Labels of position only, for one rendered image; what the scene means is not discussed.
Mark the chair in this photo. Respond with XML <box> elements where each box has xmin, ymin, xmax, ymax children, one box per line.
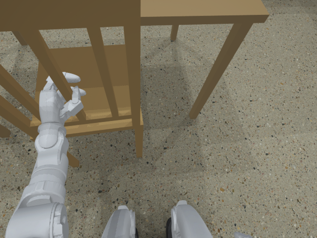
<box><xmin>0</xmin><ymin>0</ymin><xmax>144</xmax><ymax>168</ymax></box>

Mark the left robot upper arm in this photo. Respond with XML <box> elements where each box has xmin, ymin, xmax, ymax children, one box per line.
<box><xmin>7</xmin><ymin>202</ymin><xmax>69</xmax><ymax>238</ymax></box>

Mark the robot left thigh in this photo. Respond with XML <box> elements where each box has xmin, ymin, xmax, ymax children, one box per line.
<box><xmin>101</xmin><ymin>209</ymin><xmax>136</xmax><ymax>238</ymax></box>

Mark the table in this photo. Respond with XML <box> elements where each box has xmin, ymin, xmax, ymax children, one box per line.
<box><xmin>0</xmin><ymin>0</ymin><xmax>269</xmax><ymax>138</ymax></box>

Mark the robot right shin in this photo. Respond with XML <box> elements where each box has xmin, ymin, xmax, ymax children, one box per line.
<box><xmin>171</xmin><ymin>200</ymin><xmax>187</xmax><ymax>238</ymax></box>

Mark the left robot forearm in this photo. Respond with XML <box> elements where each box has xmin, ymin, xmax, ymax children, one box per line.
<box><xmin>5</xmin><ymin>122</ymin><xmax>69</xmax><ymax>238</ymax></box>

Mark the robot left hand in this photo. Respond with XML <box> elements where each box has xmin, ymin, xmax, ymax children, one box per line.
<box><xmin>39</xmin><ymin>72</ymin><xmax>86</xmax><ymax>126</ymax></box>

